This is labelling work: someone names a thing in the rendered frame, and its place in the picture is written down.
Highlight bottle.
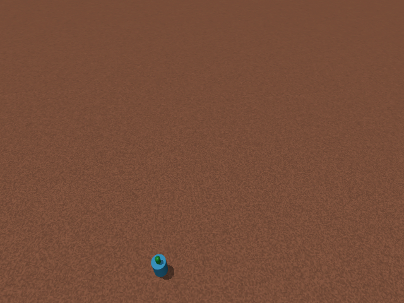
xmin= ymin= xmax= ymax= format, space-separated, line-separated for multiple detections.
xmin=151 ymin=254 xmax=168 ymax=277

